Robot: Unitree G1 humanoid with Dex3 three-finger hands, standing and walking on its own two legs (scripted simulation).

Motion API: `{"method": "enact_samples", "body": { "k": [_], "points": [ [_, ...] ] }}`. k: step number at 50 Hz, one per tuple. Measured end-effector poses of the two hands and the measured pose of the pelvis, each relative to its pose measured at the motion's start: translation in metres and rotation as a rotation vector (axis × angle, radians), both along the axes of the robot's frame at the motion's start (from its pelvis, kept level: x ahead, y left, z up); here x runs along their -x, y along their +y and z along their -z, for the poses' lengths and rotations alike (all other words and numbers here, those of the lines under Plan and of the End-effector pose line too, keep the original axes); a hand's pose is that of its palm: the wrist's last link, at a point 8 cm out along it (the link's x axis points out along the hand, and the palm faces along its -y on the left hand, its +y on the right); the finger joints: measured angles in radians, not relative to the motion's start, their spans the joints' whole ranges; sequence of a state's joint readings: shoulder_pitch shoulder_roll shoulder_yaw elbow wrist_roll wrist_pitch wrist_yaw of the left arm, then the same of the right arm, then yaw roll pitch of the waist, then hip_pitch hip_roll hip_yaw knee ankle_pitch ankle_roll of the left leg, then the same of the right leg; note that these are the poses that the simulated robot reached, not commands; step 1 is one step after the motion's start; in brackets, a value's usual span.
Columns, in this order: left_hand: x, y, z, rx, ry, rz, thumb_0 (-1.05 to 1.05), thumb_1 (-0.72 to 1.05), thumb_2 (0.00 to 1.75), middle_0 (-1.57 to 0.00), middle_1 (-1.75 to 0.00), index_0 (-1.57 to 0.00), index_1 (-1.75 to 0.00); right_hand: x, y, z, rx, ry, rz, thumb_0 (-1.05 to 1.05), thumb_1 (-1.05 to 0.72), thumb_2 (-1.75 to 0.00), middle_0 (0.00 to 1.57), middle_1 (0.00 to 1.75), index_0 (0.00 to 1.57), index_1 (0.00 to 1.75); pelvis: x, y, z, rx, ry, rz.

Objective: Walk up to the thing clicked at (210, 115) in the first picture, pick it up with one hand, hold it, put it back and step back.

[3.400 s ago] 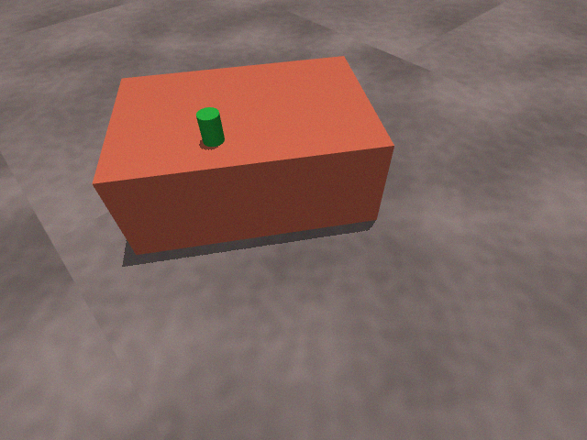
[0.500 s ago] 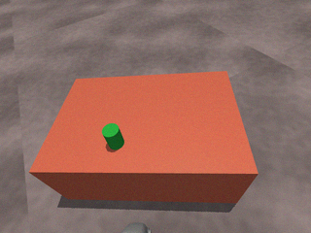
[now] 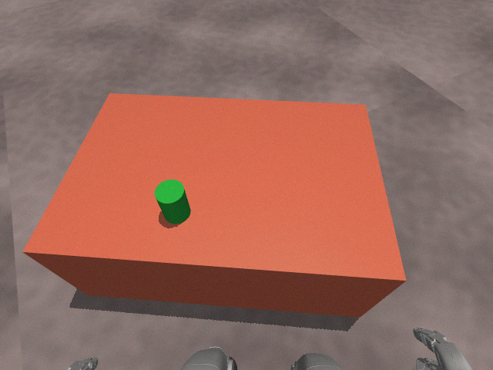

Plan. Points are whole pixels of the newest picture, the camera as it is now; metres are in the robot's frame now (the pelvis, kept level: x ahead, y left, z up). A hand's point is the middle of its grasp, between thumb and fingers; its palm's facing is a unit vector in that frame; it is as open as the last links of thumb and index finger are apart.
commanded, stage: walk up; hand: left
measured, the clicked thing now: (173, 202) +0.57 +0.24 -0.28
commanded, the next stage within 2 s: stand in 1.74 s
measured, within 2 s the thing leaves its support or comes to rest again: neither
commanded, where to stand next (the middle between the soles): +0.10 +0.02 m, yaw -2 degrees
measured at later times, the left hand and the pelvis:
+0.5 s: hand out of the picture +0.06 +0.30 -0.14, palm faces -0.04 -0.91 -0.40, open 7.4 cm; pelvis +0.00 +0.02 +0.01, yaw -1 degrees
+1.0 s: hand out of the picture +0.13 +0.28 -0.13, palm faces -0.05 -0.92 -0.38, open 7.4 cm; pelvis +0.03 +0.02 +0.01, yaw -2 degrees
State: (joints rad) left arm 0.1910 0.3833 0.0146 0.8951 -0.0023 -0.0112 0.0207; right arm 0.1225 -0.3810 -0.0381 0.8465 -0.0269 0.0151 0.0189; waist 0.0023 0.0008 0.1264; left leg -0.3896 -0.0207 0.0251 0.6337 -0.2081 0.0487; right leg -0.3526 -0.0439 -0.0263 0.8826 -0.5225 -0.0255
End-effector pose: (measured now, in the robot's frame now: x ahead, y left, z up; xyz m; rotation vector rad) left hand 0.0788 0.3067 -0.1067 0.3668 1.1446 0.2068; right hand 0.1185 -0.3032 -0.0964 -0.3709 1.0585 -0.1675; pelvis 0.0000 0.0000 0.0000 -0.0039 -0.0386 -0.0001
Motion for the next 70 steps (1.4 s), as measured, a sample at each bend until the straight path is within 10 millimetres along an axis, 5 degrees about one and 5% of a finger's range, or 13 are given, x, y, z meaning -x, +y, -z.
{"method": "enact_samples", "body": {
  "k": [9,14,24,43,54,70],
  "points": [
    [0.046,0.011,-0.018,-0.086,0.048,-0.026,0.01,0.9,0.89,-0.2,-0.3,-0.2,-0.3,0.011,-0.003,0.012,-0.052,0.02,0.024,0.0,-0.9,-0.9,0.21,0.3,0.2,0.3,0.004,-0.005,-0.002,-0.002,-0.015,0.023],
    [0.054,0.026,-0.022,-0.089,0.07,-0.032,0.01,0.9,0.89,-0.2,-0.3,-0.2,-0.3,0.03,0.002,0.017,-0.049,0.082,0.037,0.01,-0.9,-0.9,0.21,0.3,0.2,0.3,0.005,0.007,-0.005,-0.002,-0.005,0.007],
    [0.025,0.035,-0.007,-0.028,0.057,-0.004,0.01,0.9,0.9,-0.2,-0.3,-0.2,-0.3,0.061,0.02,0.012,-0.037,0.139,0.087,0.01,-0.9,-0.9,0.21,0.3,0.2,0.3,0.003,0.019,-0.005,-0.007,-0.007,0.017],
    [-0.038,0.025,-0.008,0.016,0.016,0.03,0.01,0.9,0.89,-0.2,-0.3,-0.2,-0.3,0.024,0.022,0.001,-0.019,0.1,0.114,0.01,-0.9,-0.9,0.21,0.3,0.2,0.3,-0.022,0.025,-0.013,-0.001,0.003,0.032],
    [-0.042,0.021,-0.013,0.003,0.017,0.017,0.01,0.9,0.89,-0.2,-0.3,-0.2,-0.3,0.007,0.016,0.003,-0.027,0.08,0.111,0.0,-0.9,-0.9,0.21,0.3,0.2,0.3,-0.028,0.021,-0.014,-0.005,-0.01,0.028],
    [-0.037,0.021,-0.007,0.029,0.049,0.01,0.01,0.9,0.89,-0.2,-0.3,-0.2,-0.3,0.023,0.022,0.0,-0.022,0.128,0.126,0.01,-0.9,-0.9,0.21,0.3,0.2,0.3,-0.027,0.025,-0.017,-0.004,-0.015,0.036]
  ]
}}
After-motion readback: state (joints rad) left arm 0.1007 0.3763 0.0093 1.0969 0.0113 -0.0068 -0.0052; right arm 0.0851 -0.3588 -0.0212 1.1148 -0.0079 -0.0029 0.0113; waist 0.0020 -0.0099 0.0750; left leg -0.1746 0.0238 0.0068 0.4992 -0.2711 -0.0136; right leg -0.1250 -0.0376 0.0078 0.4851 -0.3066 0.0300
